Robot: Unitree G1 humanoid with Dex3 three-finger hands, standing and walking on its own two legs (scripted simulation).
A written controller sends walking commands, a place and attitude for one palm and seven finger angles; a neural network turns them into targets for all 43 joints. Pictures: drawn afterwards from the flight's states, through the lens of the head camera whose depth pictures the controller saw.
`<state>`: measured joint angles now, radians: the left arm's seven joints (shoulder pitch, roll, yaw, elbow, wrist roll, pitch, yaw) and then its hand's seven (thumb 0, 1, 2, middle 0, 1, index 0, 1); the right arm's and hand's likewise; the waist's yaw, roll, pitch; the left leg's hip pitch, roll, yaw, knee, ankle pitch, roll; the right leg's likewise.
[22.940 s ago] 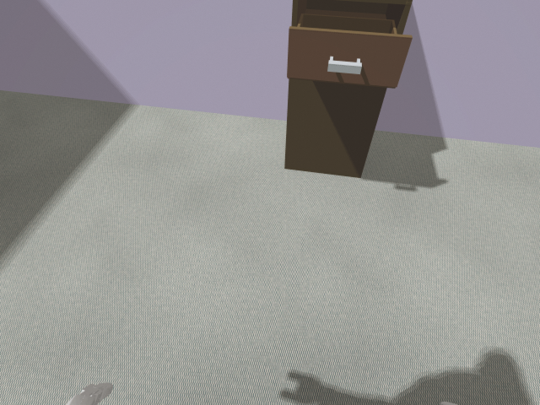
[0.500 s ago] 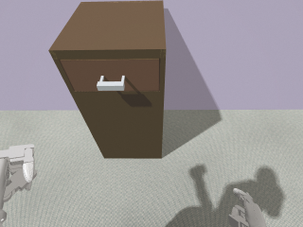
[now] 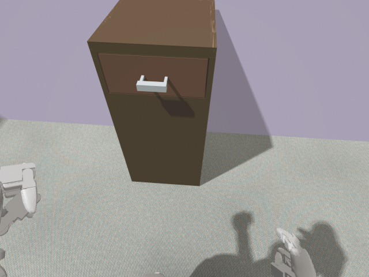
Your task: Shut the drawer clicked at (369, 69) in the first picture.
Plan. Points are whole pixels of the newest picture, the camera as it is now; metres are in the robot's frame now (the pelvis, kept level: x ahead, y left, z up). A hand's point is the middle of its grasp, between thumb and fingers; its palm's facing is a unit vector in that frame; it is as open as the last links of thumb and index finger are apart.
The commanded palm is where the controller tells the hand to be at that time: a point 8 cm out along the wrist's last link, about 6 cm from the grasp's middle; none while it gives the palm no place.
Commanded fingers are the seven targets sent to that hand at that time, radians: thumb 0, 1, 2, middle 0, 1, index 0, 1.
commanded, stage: step back with the hand held close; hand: left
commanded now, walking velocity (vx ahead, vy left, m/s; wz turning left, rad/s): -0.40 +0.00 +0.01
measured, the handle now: (153, 82) +0.72 +0.17 +0.01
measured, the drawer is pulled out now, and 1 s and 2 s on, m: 0.00 0.00 0.00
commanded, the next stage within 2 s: stop stepping back and stand still in 0.42 s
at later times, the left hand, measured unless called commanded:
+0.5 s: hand (32, 270) +0.10 +0.19 +0.18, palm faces +0.25 -0.85 -0.46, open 3.3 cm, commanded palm +0.03 +0.25 +0.19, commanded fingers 0.00 0.90 0.90 -1.40 -1.60 -1.40 -1.60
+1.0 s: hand out of the picture +0.08 +0.21 +0.19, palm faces +0.26 -0.87 -0.42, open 3.3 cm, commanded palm +0.00 +0.27 +0.19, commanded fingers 0.00 0.90 0.90 -1.40 -1.60 -1.40 -1.60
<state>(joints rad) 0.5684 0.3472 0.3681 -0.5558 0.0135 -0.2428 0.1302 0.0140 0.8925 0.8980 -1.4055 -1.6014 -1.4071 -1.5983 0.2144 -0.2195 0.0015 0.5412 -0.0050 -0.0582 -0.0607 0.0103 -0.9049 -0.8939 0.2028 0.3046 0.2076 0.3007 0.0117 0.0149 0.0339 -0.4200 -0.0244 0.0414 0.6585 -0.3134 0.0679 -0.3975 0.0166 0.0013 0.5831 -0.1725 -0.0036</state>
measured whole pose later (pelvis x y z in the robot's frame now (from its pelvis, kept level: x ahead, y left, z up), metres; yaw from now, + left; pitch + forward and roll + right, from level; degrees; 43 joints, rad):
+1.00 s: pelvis -0.15 +0.00 +0.00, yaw -4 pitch -2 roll +0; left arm 0.51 0.43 0.38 -0.61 -0.03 -0.23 0.14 0.02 0.89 0.90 -1.41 -1.60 -1.41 -1.60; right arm 0.20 -0.19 0.00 0.61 0.00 -0.17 -0.05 0.01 -0.91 -0.89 0.20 0.30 0.20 0.30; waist -0.04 -0.07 0.09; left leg -0.36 0.00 0.08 0.53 -0.14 0.05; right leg -0.30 0.00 0.01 0.93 -0.52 0.00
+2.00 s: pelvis -0.21 +0.03 +0.02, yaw -1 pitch -2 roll -1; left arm 0.30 0.30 0.02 1.12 0.03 0.02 0.00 0.01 0.91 0.90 -0.49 -0.63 -0.49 -0.62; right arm 0.23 -0.25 -0.02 1.06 -0.02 0.03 0.00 0.01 -0.91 -0.89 0.20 0.30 0.21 0.30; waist 0.02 0.02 0.06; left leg -0.29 0.00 0.00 0.47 -0.15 0.02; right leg -0.23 -0.03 -0.09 0.45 -0.21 -0.01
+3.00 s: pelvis -0.15 +0.00 +0.03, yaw -2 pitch -1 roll +0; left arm 0.13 0.30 0.01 1.14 0.02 -0.02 0.01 0.00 0.91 0.90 -0.20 -0.30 -0.20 -0.30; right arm 0.10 -0.31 -0.01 1.13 -0.02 0.00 -0.01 0.00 -0.91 -0.89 0.20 0.30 0.21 0.30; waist 0.00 0.02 0.05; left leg -0.13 0.03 0.01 0.32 -0.17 -0.03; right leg -0.09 0.01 -0.08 0.32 -0.22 -0.03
